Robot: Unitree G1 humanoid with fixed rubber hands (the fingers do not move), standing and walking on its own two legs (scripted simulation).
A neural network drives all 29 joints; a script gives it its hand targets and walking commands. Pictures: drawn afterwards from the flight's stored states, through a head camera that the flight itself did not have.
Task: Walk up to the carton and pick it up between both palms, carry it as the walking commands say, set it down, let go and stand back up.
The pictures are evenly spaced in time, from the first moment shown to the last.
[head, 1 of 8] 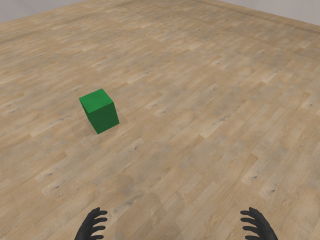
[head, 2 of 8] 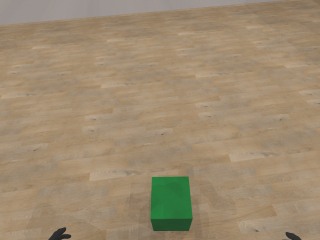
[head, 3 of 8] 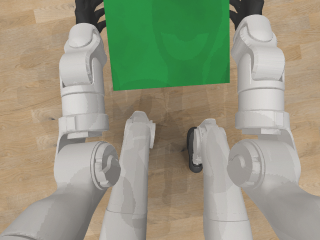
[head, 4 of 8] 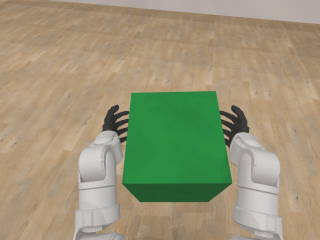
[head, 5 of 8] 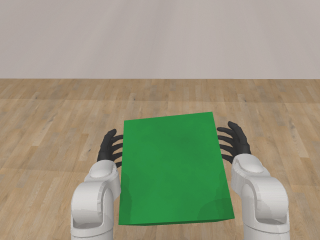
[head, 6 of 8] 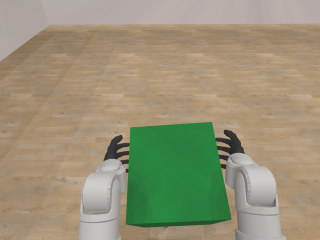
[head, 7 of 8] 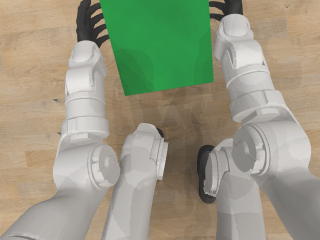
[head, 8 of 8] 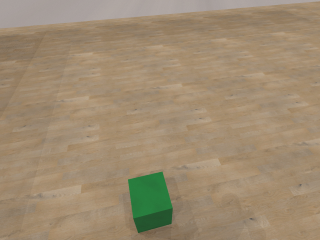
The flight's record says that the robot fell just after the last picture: no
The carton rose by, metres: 0.68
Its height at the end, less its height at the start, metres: +0.00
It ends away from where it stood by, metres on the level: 1.17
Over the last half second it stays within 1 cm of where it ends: yes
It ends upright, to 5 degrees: yes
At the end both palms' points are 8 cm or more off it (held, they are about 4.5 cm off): yes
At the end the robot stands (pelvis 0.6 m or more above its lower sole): yes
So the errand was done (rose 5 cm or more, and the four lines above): yes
